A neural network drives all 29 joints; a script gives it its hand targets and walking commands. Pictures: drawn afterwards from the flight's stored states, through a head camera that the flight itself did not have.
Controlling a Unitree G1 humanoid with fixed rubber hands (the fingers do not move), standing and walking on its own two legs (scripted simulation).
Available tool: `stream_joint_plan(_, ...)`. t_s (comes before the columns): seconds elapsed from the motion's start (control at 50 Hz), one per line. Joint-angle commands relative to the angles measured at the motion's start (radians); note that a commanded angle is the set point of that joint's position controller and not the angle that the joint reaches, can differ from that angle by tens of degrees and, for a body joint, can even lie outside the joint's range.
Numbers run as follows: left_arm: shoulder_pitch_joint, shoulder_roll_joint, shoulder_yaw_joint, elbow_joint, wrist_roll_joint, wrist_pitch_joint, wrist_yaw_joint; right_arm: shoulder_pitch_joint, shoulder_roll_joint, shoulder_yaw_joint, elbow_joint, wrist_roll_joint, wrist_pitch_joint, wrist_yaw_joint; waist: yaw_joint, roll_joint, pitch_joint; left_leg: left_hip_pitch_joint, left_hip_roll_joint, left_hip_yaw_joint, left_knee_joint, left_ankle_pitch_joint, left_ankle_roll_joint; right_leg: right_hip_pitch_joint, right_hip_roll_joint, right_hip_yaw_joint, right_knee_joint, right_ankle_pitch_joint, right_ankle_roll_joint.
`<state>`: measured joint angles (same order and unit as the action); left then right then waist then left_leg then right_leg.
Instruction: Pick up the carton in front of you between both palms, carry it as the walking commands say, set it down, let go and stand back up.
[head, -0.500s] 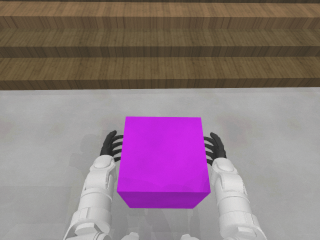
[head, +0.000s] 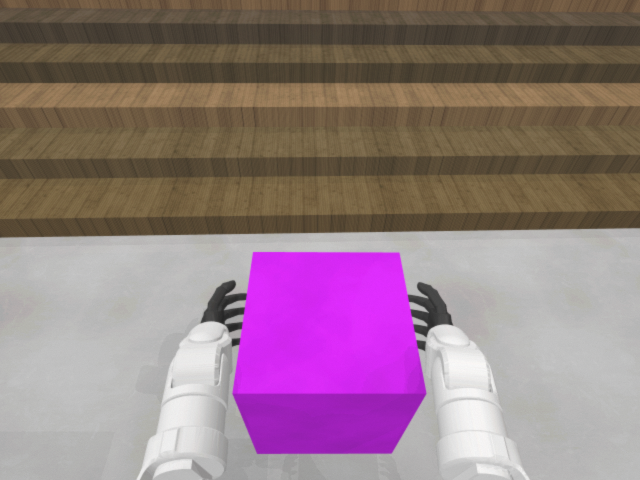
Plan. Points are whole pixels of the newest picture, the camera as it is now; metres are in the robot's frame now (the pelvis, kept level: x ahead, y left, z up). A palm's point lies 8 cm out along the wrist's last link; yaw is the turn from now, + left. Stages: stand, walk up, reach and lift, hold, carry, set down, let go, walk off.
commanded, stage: reach and lift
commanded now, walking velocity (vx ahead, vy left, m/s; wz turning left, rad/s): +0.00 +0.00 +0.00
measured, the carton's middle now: (325, 357) +0.30 +0.00 -0.06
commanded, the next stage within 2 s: hold in 0.76 s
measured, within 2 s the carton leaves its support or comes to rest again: neither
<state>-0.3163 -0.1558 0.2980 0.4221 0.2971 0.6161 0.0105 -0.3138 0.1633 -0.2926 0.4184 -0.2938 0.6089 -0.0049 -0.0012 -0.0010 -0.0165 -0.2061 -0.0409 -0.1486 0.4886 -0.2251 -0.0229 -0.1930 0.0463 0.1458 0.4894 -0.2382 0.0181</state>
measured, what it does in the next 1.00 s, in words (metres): stands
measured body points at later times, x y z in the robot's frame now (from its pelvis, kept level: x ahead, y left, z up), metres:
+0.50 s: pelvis +0.01 +0.00 +0.01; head -0.01 +0.00 +0.46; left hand +0.32 +0.15 +0.02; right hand +0.32 -0.15 +0.03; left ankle +0.03 +0.13 -0.74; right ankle +0.02 -0.13 -0.74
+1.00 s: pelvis +0.01 +0.00 +0.01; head -0.04 +0.00 +0.46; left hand +0.31 +0.15 +0.05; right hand +0.31 -0.15 +0.05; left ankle +0.03 +0.13 -0.74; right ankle +0.02 -0.13 -0.74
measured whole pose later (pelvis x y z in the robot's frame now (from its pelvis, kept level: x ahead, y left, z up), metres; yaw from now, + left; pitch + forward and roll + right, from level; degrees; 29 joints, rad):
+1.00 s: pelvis +0.01 +0.00 +0.01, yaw +0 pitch -7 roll +0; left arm -0.24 -0.15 0.21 0.23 0.27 0.77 0.01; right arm -0.24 0.15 -0.20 0.23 -0.26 0.76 0.00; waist 0.00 0.00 -0.01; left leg -0.06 -0.03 -0.14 0.36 -0.19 -0.02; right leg -0.04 0.03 0.14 0.36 -0.20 0.02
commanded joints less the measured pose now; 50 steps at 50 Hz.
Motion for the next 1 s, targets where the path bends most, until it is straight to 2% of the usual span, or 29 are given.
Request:
stream_joint_plan(0.0, -0.626, -1.005, -0.579, -0.023, -0.261, -0.044, -0.278, -0.61, 1.001, 0.575, -0.012, 0.253, -0.036, 0.267, -0.004, 0.001, -0.275, 0.082, -0.052, 0.088, -0.08, 0.031, 0.016, 0.045, 0.043, -0.081, -0.091, 0.045, -0.008)
stream_joint_plan(0.18, -0.581, -0.995, -0.578, -0.029, -0.257, -0.026, -0.272, -0.568, 0.983, 0.573, -0.02, 0.251, -0.019, 0.265, -0.003, 0.003, -0.284, 0.118, -0.055, 0.088, -0.105, 0.101, 0.006, 0.076, 0.048, -0.086, -0.106, 0.113, -0.005)
stream_joint_plan(0.48, -0.472, -0.969, -0.63, -0.146, -0.285, 0.011, -0.258, -0.459, 0.957, 0.618, -0.131, 0.275, 0.017, 0.256, -0.003, 0.005, -0.284, 0.185, -0.062, 0.081, -0.127, 0.251, -0.003, 0.138, 0.056, -0.08, -0.131, 0.258, 0.005)
stream_joint_plan(0.72, -0.455, -0.954, -0.64, -0.189, -0.295, 0.038, -0.257, -0.443, 0.949, 0.631, -0.176, 0.286, 0.047, 0.252, 0.0, -0.001, -0.257, 0.193, -0.065, 0.079, -0.141, 0.247, -0.002, 0.155, 0.058, -0.077, -0.147, 0.262, 0.008)
stream_joint_plan(0.84, -0.437, -0.95, -0.712, -0.296, -0.338, 0.076, -0.249, -0.421, 0.95, 0.703, -0.282, 0.331, 0.086, 0.242, -0.002, 0.0, -0.303, 0.238, -0.067, 0.072, -0.152, 0.317, -0.004, 0.203, 0.057, -0.071, -0.16, 0.342, 0.014)
stream_joint_plan(0.98, -0.444, -0.906, -0.636, -0.233, -0.296, 0.116, -0.252, -0.432, 0.905, 0.627, -0.218, 0.289, 0.123, 0.243, -0.001, 0.0, -0.152, 0.177, -0.057, 0.085, -0.182, 0.121, 0.005, 0.144, 0.05, -0.08, -0.188, 0.133, 0.002)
